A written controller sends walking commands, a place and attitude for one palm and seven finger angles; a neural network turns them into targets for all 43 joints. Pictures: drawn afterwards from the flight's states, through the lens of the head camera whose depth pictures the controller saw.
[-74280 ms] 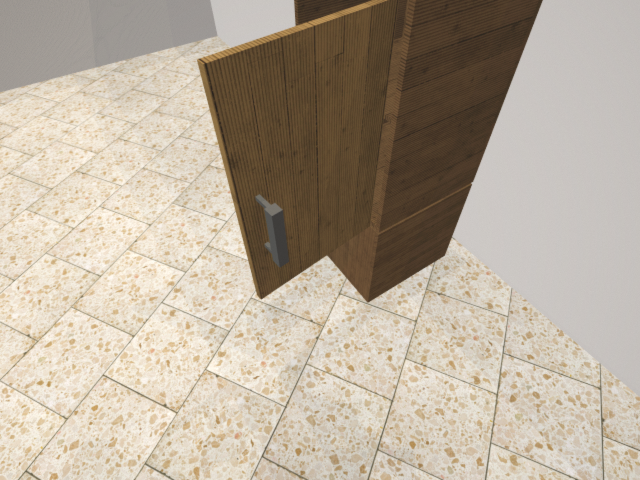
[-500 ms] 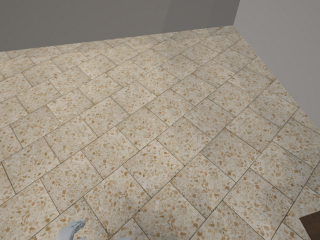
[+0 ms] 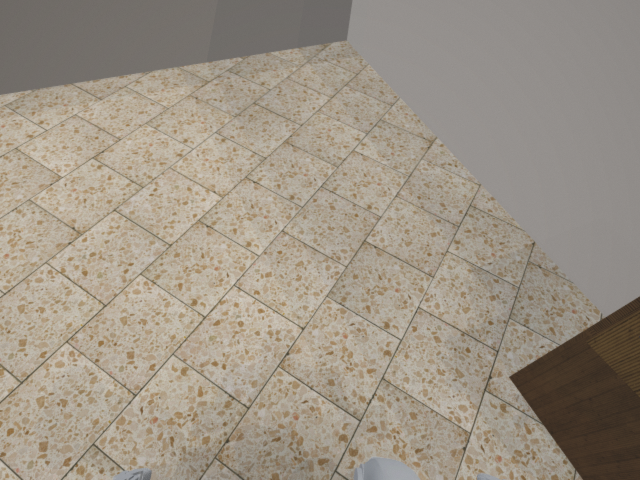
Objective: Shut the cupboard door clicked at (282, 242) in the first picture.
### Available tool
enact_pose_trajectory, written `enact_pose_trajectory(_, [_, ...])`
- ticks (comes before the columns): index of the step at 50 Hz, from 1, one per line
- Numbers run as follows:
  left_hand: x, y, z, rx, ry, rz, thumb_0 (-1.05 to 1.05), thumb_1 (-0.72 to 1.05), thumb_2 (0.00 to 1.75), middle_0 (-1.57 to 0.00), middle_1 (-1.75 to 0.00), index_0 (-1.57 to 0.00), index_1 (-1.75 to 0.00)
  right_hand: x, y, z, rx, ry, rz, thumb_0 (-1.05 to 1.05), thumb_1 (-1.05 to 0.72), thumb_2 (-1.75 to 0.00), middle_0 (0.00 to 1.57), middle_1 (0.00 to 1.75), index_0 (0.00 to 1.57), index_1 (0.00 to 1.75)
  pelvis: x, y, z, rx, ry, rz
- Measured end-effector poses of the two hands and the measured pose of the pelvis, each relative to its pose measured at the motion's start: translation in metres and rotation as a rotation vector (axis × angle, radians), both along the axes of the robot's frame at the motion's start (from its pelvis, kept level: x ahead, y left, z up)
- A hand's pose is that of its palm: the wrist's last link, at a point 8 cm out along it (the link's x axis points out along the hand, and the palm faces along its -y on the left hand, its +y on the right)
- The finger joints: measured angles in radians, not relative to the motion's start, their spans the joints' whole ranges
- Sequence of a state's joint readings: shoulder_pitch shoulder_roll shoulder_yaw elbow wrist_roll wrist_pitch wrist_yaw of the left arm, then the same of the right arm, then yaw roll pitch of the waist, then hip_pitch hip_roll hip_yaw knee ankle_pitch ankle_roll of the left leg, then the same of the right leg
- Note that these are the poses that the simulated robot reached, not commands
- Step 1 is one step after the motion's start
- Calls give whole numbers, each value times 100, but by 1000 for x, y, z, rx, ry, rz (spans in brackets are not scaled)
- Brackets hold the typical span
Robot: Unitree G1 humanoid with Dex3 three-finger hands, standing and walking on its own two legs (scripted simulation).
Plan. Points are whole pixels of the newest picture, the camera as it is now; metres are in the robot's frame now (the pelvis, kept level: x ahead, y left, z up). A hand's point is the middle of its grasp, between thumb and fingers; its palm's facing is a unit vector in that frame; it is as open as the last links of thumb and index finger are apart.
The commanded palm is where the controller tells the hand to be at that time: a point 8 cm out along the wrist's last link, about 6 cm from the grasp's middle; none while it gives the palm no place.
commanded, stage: turn to face it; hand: left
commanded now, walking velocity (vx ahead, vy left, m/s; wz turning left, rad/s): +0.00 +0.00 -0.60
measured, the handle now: out of the picture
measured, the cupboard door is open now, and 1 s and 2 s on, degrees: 4 4 4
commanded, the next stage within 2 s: take the last steps up to it in 1.48 s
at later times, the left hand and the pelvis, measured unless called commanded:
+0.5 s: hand (231, 457) +0.16 +0.13 -0.16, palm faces -0.27 -0.93 -0.23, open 7.4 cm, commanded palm none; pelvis +0.02 -0.04 +0.00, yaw -17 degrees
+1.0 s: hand (290, 394) +0.25 +0.06 -0.16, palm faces -0.54 -0.79 -0.28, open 7.4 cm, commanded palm none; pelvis +0.04 -0.06 -0.02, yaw -34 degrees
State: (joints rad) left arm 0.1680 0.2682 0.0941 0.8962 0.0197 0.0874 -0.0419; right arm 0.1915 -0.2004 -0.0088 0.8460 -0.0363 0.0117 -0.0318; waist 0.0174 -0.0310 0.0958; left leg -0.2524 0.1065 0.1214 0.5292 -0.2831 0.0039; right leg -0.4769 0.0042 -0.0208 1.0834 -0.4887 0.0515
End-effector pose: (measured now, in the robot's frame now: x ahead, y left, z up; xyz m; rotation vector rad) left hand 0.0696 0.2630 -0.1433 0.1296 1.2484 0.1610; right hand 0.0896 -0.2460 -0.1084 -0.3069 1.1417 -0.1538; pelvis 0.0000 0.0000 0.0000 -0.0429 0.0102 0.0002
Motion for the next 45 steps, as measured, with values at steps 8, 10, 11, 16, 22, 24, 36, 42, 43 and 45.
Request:
enact_pose_trajectory(8, [63, -27, 14, 43, -63, -158, 0, 91, 90, -19, -30, -19, -30, -58, -30, -21, 41, 81, -168, 1, -91, -90, 20, 30, 21, 30, 4, -18, -5, 8, -2, -105])
enact_pose_trajectory(10, [79, -41, 15, 61, -95, -201, 0, 91, 90, -19, -30, -19, -30, -72, -43, -33, 55, 97, -210, 1, -90, -90, 20, 30, 21, 30, 6, -28, -12, 22, -3, -129])
enact_pose_trajectory(11, [86, -47, 14, 74, -116, -222, 0, 91, 90, -19, -30, -19, -30, -78, -50, -41, 61, 105, -231, 1, -90, -90, 20, 30, 21, 30, 6, -33, -18, 34, -1, -141])
enact_pose_trajectory(16, [93, -72, 22, 90, -114, -270, 0, 91, 90, -20, -30, -20, -30, -89, -70, -44, 52, 136, -307, 1, -91, -90, 20, 30, 20, 30, 8, -40, -12, 38, -2, -187])
enact_pose_trajectory(22, [94, -87, 19, 63, -51, -321, 0, 90, 90, -20, -30, -20, -30, -73, -73, -26, 55, 62, -342, 1, -91, -90, 20, 30, 20, 30, 15, -42, -3, 62, 12, -256])
enact_pose_trajectory(24, [96, -87, 15, 50, -37, -333, 0, 90, 90, -20, -30, -20, -30, -65, -70, -22, 51, 38, -351, 1, -91, -90, 20, 30, 20, 30, 19, -40, -3, 60, 14, -279])
enact_pose_trajectory(36, [142, -78, -2, 13, 7, -436, 0, 90, 90, -20, -30, -20, -30, -65, -41, -5, 7, -19, -427, 1, -91, -90, 20, 30, 20, 30, 40, -24, -4, 17, 10, -434])
enact_pose_trajectory(42, [176, -107, 10, 24, -34, -538, 0, 91, 90, -20, -30, -20, -30, -106, -42, -12, 37, 33, -536, 1, -91, -90, 20, 30, 21, 30, 40, -33, -2, 4, 2, -513])
enact_pose_trajectory(43, [181, -114, 11, 28, -44, -560, 0, 91, 90, -19, -30, -19, -30, -114, -44, -16, 44, 40, -557, 1, -91, -90, 20, 30, 21, 30, 40, -37, -3, 6, 0, -526])
enact_pose_trajectory(45, [191, -131, 13, 38, -70, -602, 0, 91, 90, -19, -30, -19, -30, -131, -50, -26, 58, 54, -601, 1, -91, -90, 20, 30, 21, 30, 39, -45, -8, 11, -5, -552])
